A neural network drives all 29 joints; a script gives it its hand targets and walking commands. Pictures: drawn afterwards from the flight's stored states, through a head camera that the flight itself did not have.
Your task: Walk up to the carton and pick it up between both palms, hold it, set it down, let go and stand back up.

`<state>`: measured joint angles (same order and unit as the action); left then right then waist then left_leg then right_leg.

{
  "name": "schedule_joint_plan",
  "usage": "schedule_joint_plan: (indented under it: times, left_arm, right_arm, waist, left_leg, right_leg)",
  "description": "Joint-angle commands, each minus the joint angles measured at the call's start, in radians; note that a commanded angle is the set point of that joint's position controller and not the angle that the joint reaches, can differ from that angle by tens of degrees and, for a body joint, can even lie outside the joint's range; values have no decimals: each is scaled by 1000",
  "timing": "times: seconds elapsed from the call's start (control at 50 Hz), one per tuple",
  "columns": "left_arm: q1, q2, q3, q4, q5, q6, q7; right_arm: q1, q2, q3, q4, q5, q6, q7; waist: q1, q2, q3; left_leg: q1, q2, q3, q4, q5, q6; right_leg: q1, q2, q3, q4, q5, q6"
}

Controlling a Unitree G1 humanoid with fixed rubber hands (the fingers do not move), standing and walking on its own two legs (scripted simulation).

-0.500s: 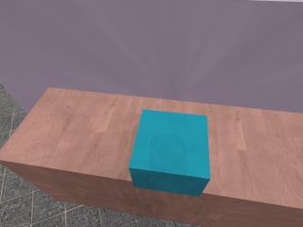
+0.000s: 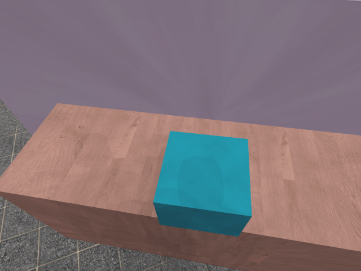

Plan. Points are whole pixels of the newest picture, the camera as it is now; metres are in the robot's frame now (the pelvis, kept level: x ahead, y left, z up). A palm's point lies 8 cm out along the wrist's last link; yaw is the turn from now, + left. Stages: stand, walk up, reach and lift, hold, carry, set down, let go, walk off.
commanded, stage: stand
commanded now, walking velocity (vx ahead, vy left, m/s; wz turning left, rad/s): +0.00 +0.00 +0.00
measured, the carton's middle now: (203, 182) +0.36 -0.03 -0.10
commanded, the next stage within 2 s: walk up in 0.24 s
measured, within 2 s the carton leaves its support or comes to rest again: neither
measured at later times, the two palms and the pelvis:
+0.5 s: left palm out of the picture -0.03 +0.20 -0.15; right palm out of the picture -0.02 -0.20 -0.15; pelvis +0.01 +0.00 +0.00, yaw +0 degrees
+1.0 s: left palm out of the picture -0.02 +0.21 -0.14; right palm out of the picture +0.02 -0.31 -0.17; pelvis -0.10 -0.05 -0.03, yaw +5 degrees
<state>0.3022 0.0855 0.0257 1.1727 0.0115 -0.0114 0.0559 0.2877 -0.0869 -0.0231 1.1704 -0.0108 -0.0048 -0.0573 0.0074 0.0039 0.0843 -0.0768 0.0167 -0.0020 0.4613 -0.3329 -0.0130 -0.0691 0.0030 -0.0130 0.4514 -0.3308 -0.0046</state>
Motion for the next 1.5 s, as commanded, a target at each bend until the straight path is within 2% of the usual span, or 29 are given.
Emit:
schedule_joint_plan:
  times: [0.0,0.26,0.4,0.42,0.44,0.5,0.6,0.62,0.66,0.68,0.72,0.76,0.78,0.8,0.82,0.86,0.94,1.02,1.1,1.18,1.2,1.22,1.24,1.26,1.28,1.32,1.38,1.44,1.48]
  left_arm:
    - [102,59,7,-8,-5,-5,2]
    - [120,69,8,0,-5,-2,5]
    - [128,69,1,2,1,-6,6]
    - [-16,221,25,-65,3,-4,21]
    - [-11,217,26,-81,2,-4,28]
    - [7,196,29,-97,7,2,33]
    - [-56,194,34,-173,12,37,29]
    - [-82,188,34,-197,17,45,27]
    - [-140,161,31,-249,21,60,25]
    - [-159,169,34,-270,24,67,25]
    - [-134,191,44,-291,22,67,17]
    - [-36,196,49,-279,13,49,5]
    - [8,235,63,-272,12,32,0]
    - [-15,328,85,-288,7,21,-4]
    - [-53,361,90,-300,-4,25,-5]
    - [-130,372,82,-355,-17,33,-4]
    - [-203,273,52,-420,8,34,3]
    - [-132,256,38,-420,1,8,-3]
    - [-86,286,37,-412,21,2,-4]
    - [-98,322,28,-396,21,35,-22]
    - [-83,288,14,-390,11,39,-30]
    - [-94,252,3,-394,-15,40,-36]
    - [-91,262,9,-381,-19,50,-38]
    - [-47,241,3,-371,-1,49,-50]
    - [-12,214,-2,-349,2,34,-59]
    - [31,201,-8,-307,3,4,-69]
    - [83,203,-21,-288,14,-28,-51]
    - [81,276,-12,-282,0,-22,-43]
    - [99,305,-12,-261,-11,-12,-41]
  right_arm:
    - [126,-50,-2,4,2,-1,-6]
    - [117,-70,-6,-14,0,-7,-3]
    - [128,-73,-5,-5,3,-6,0]
    - [7,-192,-17,-65,-10,-15,-21]
    - [-4,-202,-18,-81,-18,-21,-27]
    - [6,-193,-36,-105,-17,-22,-28]
    - [15,-234,-65,-166,-10,14,-28]
    - [22,-257,-74,-179,-9,21,-26]
    - [-4,-285,-81,-205,-18,33,-24]
    - [-15,-315,-86,-221,-19,33,-25]
    - [-144,-348,-79,-275,-25,38,-28]
    - [-281,-352,-70,-330,-36,50,-20]
    - [-296,-322,-57,-346,-33,59,-9]
    - [-259,-224,-31,-354,-33,64,-7]
    - [-181,-209,-41,-339,-46,77,-22]
    - [-151,-254,-52,-336,-33,89,-31]
    - [-82,-272,-53,-297,-33,68,-2]
    - [-95,-262,-48,-312,-24,65,17]
    - [-74,-240,-33,-310,-12,52,41]
    - [154,-236,-32,-246,0,20,63]
    - [176,-273,-39,-248,-7,12,64]
    - [153,-319,-47,-257,14,8,64]
    - [69,-382,-57,-246,22,10,49]
    - [-77,-365,-44,-255,8,3,36]
    - [-144,-305,-17,-266,6,-2,33]
    - [-132,-257,-1,-287,2,-15,32]
    - [-78,-273,5,-248,2,-12,55]
    - [15,-235,20,-225,15,5,57]
    - [63,-234,28,-208,3,11,56]
  waist:
    - [1,22,71]
    - [8,-29,62]
    - [0,1,50]
    - [-15,-9,97]
    - [-1,-20,33]
    - [-9,0,-72]
    - [-42,66,-124]
    - [-60,101,-113]
    - [-81,238,-71]
    - [-88,236,-67]
    - [-31,221,-21]
    - [67,201,-53]
    - [95,74,-92]
    - [75,-231,-113]
    - [44,-208,-112]
    - [28,-230,-124]
    - [-5,-153,-81]
    - [16,-105,-108]
    - [40,-164,-145]
    - [-48,-149,-133]
    - [-59,-48,-93]
    - [-80,105,-36]
    - [-62,160,56]
    - [17,179,130]
    - [55,176,140]
    - [54,162,81]
    - [41,218,16]
    - [-4,89,76]
    - [-20,-12,150]
  left_leg:
    - [-46,76,-47,-75,441,44]
    - [-40,83,-48,-73,442,45]
    - [-46,79,-46,-73,443,46]
    - [-102,115,-52,32,755,55]
    - [-87,117,-40,88,861,65]
    - [-40,105,-36,168,881,83]
    - [-58,154,-150,212,854,174]
    - [-76,203,-217,171,875,219]
    - [-84,319,-361,41,950,311]
    - [-101,358,-411,6,930,331]
    - [-207,346,-380,11,836,292]
    - [-288,239,-257,152,671,161]
    - [-309,110,-159,355,437,73]
    - [-420,-75,-39,623,-151,-3]
    - [-413,-92,-109,739,-433,-19]
    - [-360,-69,-177,847,-415,-15]
    - [-432,-71,-174,857,-285,-37]
    - [-434,-47,-159,712,-295,-52]
    - [-353,-12,-95,409,-333,-36]
    - [17,-35,-26,4,-9,44]
    - [57,43,-166,-39,-92,91]
    - [-127,197,-467,-188,-499,183]
    - [-498,306,-648,-306,-768,275]
    - [-654,303,-609,-337,-752,260]
    - [-618,215,-445,-302,-613,204]
    - [-403,121,-291,-202,-309,123]
    - [-386,97,-226,-114,-265,78]
    - [-394,32,-172,-78,-421,50]
    - [-324,-7,-118,17,-321,48]
  right_leg:
    - [-53,-98,70,-65,424,-42]
    - [-47,-90,57,-74,442,-34]
    - [-18,-99,53,-72,477,-33]
    - [-52,-118,28,49,731,-25]
    - [-29,-113,8,100,828,-23]
    - [-43,-98,-23,172,773,-32]
    - [-162,-46,-37,372,503,-59]
    - [-203,-12,-44,450,350,-46]
    - [-325,34,-10,581,-264,-13]
    - [-346,15,33,624,-362,-8]
    - [-295,-30,78,556,-345,-12]
    - [-127,-61,82,215,-13,-40]
    - [-54,-124,132,32,301,-60]
    - [-26,-305,355,-55,645,-126]
    - [-87,-389,456,-62,797,-193]
    - [-185,-393,483,-102,653,-256]
    - [-107,-275,303,-39,473,-201]
    - [-53,-304,324,-71,161,-220]
    - [-55,-316,322,-124,-170,-206]
    - [-381,-242,141,-109,-413,-65]
    - [-530,-202,81,-56,-470,-1]
    - [-553,-80,-26,125,-400,57]
    - [-330,-22,-40,362,-255,63]
    - [-197,-72,49,389,-184,35]
    - [-168,-53,38,317,-128,12]
    - [-241,-26,0,169,-10,-6]
    - [-111,-23,-10,73,80,-16]
    - [-222,-111,206,-85,-279,-49]
    - [-368,-166,322,-219,-474,-69]
